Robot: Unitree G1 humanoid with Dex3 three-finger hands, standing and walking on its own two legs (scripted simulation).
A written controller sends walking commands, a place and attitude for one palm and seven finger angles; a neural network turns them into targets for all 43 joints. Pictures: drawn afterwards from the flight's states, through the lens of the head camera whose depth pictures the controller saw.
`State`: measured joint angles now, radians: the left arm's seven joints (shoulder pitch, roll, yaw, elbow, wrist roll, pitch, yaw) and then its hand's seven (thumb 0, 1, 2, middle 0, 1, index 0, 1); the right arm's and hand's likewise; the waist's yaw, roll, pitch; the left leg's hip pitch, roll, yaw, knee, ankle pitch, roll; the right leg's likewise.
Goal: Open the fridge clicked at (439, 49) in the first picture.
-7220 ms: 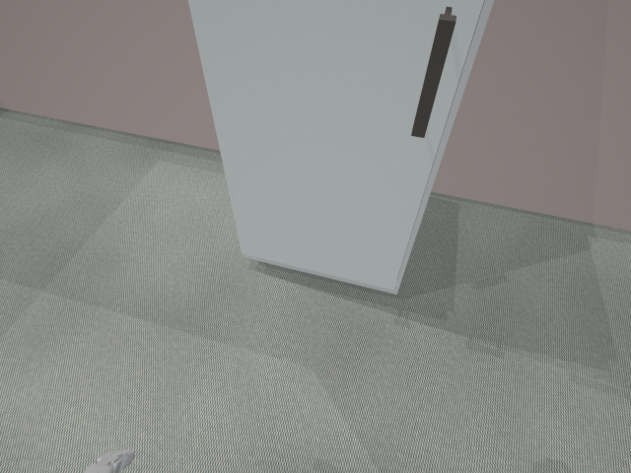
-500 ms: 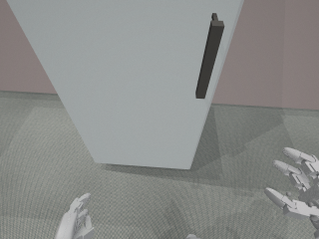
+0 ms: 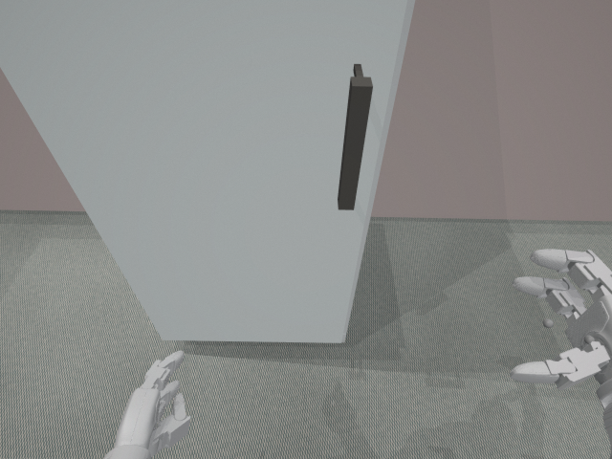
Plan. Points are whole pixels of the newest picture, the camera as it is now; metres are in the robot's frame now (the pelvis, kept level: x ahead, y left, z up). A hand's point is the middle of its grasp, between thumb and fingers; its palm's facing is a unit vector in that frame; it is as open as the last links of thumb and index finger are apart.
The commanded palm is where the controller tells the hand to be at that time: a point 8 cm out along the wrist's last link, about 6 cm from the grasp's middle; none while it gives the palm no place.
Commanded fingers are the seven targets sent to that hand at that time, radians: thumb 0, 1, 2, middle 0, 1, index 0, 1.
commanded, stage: raise the hand to about handle height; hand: right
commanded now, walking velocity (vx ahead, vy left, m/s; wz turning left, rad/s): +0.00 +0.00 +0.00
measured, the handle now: (351, 142) +0.56 -0.06 +0.13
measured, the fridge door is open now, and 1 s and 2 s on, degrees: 0 0 0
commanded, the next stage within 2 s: move the hooked fingers beside the handle in 0.82 s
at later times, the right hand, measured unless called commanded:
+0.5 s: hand (563, 280) +0.28 -0.26 +0.15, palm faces +0.05 +1.00 -0.05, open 14.0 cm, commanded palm +0.24 -0.31 +0.16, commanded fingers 0.00 0.50 -0.30 0.30 1.20 0.30 1.20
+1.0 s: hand (541, 277) +0.28 -0.24 +0.16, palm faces +0.06 +1.00 -0.03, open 14.0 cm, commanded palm +0.26 -0.28 +0.16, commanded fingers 0.00 0.50 -0.30 0.30 1.20 0.30 1.20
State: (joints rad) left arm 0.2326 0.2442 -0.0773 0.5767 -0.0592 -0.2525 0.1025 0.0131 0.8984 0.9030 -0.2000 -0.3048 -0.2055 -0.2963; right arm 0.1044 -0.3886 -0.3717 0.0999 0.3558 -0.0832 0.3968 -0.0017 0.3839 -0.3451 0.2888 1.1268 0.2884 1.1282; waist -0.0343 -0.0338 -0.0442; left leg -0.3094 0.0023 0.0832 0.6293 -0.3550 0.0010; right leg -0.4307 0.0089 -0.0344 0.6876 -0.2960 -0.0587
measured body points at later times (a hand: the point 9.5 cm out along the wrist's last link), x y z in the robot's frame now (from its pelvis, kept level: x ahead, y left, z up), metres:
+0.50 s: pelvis +0.00 +0.01 +0.01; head -0.01 +0.02 +0.46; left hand +0.17 +0.25 -0.06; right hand +0.27 -0.32 +0.16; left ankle -0.02 +0.12 -0.72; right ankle +0.04 -0.08 -0.72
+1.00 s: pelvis +0.00 +0.03 +0.01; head -0.01 +0.04 +0.46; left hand +0.18 +0.26 -0.06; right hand +0.27 -0.29 +0.16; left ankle -0.02 +0.12 -0.72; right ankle +0.04 -0.08 -0.72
